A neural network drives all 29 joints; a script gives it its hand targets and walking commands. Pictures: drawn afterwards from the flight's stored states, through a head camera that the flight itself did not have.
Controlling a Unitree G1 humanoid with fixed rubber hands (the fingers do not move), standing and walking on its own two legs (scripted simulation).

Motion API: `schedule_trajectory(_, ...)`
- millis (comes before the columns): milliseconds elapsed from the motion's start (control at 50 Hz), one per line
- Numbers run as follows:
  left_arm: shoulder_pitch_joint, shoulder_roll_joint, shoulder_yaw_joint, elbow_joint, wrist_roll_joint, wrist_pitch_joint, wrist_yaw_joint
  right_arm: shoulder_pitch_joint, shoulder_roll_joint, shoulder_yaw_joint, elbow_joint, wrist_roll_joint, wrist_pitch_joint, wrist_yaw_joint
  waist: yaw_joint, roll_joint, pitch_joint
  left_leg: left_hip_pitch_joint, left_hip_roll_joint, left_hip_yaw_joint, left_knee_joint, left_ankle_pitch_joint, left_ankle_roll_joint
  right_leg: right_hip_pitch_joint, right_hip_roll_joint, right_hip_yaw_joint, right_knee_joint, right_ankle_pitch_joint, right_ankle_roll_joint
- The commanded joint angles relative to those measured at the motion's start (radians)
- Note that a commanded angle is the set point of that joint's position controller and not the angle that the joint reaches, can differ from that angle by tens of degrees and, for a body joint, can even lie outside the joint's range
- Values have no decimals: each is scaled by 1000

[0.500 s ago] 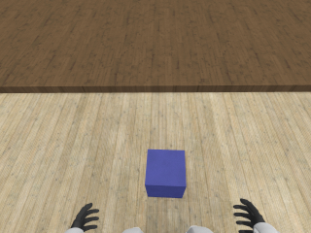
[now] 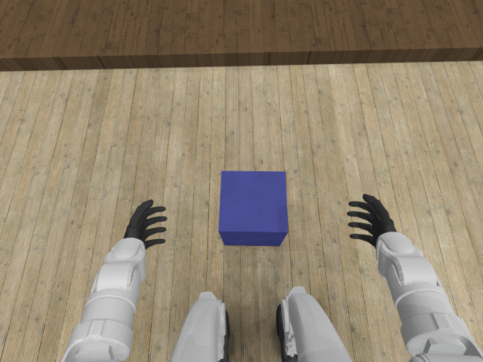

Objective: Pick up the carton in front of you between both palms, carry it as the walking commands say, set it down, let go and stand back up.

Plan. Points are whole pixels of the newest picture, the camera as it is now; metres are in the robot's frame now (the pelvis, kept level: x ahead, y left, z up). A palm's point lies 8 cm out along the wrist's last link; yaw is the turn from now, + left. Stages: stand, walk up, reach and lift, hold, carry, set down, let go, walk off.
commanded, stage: reach and lift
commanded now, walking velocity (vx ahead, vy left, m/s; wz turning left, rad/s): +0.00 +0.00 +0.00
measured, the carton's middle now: (252, 211) +0.50 -0.02 -0.57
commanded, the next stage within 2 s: none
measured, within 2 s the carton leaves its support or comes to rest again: neither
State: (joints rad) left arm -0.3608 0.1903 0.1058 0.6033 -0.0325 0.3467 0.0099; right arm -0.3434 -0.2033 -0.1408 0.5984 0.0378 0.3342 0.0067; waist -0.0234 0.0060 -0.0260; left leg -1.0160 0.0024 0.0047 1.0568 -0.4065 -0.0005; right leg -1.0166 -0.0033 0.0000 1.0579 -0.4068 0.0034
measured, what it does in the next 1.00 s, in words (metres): lowers itself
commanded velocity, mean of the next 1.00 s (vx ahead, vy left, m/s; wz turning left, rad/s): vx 0.00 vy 0.00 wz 0.00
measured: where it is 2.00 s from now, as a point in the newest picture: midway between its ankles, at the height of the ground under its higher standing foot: (254, 350)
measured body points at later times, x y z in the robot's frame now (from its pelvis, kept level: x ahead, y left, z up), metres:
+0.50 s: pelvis -0.03 +0.00 -0.04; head +0.27 +0.00 +0.29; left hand +0.52 +0.18 -0.14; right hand +0.49 -0.22 -0.14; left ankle +0.05 +0.12 -0.66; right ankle +0.05 -0.12 -0.66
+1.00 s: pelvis -0.03 +0.00 -0.17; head +0.32 +0.00 +0.11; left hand +0.52 +0.17 -0.34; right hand +0.49 -0.22 -0.33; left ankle +0.05 +0.12 -0.66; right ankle +0.05 -0.12 -0.66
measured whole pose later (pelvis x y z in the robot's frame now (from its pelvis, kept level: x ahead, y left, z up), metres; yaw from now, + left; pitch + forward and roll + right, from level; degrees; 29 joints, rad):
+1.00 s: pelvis -0.03 +0.00 -0.17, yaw +0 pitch +52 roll -1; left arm -1.25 0.30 0.23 0.98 -0.03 0.10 0.08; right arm -1.20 -0.26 -0.32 0.93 0.05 0.08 -0.08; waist -0.04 0.01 -0.03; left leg -2.06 -0.01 -0.02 1.65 -0.51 -0.01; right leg -2.06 0.00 0.00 1.65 -0.50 0.01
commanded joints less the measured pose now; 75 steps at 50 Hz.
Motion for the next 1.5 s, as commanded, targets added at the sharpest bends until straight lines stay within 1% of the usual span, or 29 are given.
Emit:
schedule_trajectory(0,-226,77,46,-28,5,10,10,-218,-82,-45,-29,-3,10,-10,-4,-3,-482,203,-39,8,-105,191,-17,176,37,-20,-106,220,23)
schedule_trajectory(100,-494,101,93,43,21,-16,26,-477,-98,-100,31,-19,-19,-27,-14,-4,-563,146,-47,7,-90,143,-23,111,42,-31,-94,174,33)
schedule_trajectory(220,-809,164,108,154,4,-63,48,-764,-142,-129,124,6,-70,-62,-19,9,-711,90,-53,13,-61,94,-30,53,48,-38,-72,122,36)
schedule_trajectory(320,-996,202,114,259,-11,-109,49,-934,-166,-151,208,17,-116,-74,-25,18,-833,42,-60,13,-37,126,-29,8,53,-41,-48,156,37)
schedule_trajectory(420,-1137,228,136,310,3,-157,39,-1068,-186,-181,244,-1,-163,-70,-35,27,-935,28,-64,4,-18,215,-27,-13,60,-36,-32,253,37)
schedule_trajectory(460,-1159,234,150,310,19,-172,35,-1087,-188,-196,242,-15,-177,-67,-38,31,-1000,50,-68,2,-11,287,-26,3,64,-35,-27,328,37)
schedule_trajectory(520,-1147,228,172,290,47,-192,28,-1068,-179,-217,222,-40,-198,-58,-41,38,-1106,99,-75,-5,1,448,-22,26,70,-30,-16,482,34)
schedule_trajectory(560,-1122,208,193,283,68,-207,20,-1042,-160,-234,218,-58,-214,-48,-39,41,-1104,85,-75,-13,13,531,-21,-3,70,-21,-7,557,32)
schedule_trajectory(600,-1095,183,219,281,91,-225,12,-1018,-134,-253,218,-79,-233,-38,-36,40,-1065,34,-72,-21,30,581,-21,-54,67,-14,9,603,32)
schedule_trajectory(640,-1068,159,240,284,111,-241,8,-994,-110,-273,224,-98,-250,-29,-33,38,-1022,-35,-67,-27,59,605,-22,-116,64,-10,38,624,35)
schedule_trajectory(680,-1045,138,254,291,127,-253,8,-974,-93,-290,232,-112,-262,-26,-31,36,-990,-108,-64,-30,102,604,-25,-190,63,-11,81,617,39)
schedule_trajectory(780,-1010,119,262,311,138,-267,22,-941,-86,-301,259,-124,-277,-33,-27,33,-948,-309,-70,-20,263,513,-34,-372,67,-18,241,527,49)
schedule_trajectory(820,-1024,132,244,306,121,-272,33,-953,-99,-291,257,-112,-281,-43,-28,32,-964,-370,-74,-15,336,481,-36,-416,70,-19,314,501,51)
schedule_trajectory(860,-1054,158,214,294,89,-276,47,-985,-122,-266,246,-83,-284,-56,-29,32,-1011,-402,-78,-11,412,467,-37,-441,72,-20,389,490,52)
schedule_trajectory(940,-1146,230,122,261,-11,-273,80,-1072,-196,-172,220,20,-281,-88,-35,40,-1162,-389,-80,3,571,437,-39,-441,71,-31,545,461,55)
schedule_trajectory(1000,-1217,261,59,261,-80,-259,100,-1137,-229,-104,229,93,-264,-112,-38,47,-1202,-394,-76,16,659,364,-40,-465,65,-42,631,387,51)
schedule_trajectory(1040,-1264,276,31,282,-113,-247,108,-1187,-244,-72,249,130,-252,-123,-38,47,-1175,-421,-69,22,702,288,-39,-497,59,-50,675,310,49)
schedule_trajectory(1100,-1347,302,3,314,-147,-234,116,-1272,-270,-44,278,165,-240,-134,-38,45,-1131,-457,-57,25,756,184,-34,-535,46,-56,731,203,45)
schedule_trajectory(1180,-1436,329,-18,398,-175,-228,120,-1367,-295,-25,354,187,-232,-143,-38,38,-1033,-515,-40,24,815,74,-29,-582,29,-55,790,96,39)
schedule_trajectory(1240,-1472,339,-29,469,-182,-236,114,-1406,-302,-14,426,189,-239,-140,-39,32,-934,-572,-30,19,857,32,-26,-623,18,-48,832,57,35)
schedule_trajectory(1340,-1508,343,-47,550,-190,-267,98,-1453,-304,3,511,191,-269,-126,-38,27,-812,-642,-20,7,928,49,-26,-660,11,-30,906,82,35)
schedule_trajectory(1380,-1531,350,-59,546,-200,-281,97,-1478,-310,14,513,198,-283,-124,-37,27,-826,-635,-19,6,958,87,-27,-643,12,-25,935,122,35)
schedule_trajectory(1460,-1558,362,-88,506,-234,-300,108,-1512,-337,46,486,230,-303,-131,-31,30,-937,-558,-26,13,1012,187,-30,-584,18,-27,988,217,34)
schedule_trajectory(1480,-1557,360,-95,492,-238,-302,112,-1518,-343,47,467,235,-307,-133,-38,37,-954,-522,-27,9,1023,207,-28,-609,21,-32,994,228,34)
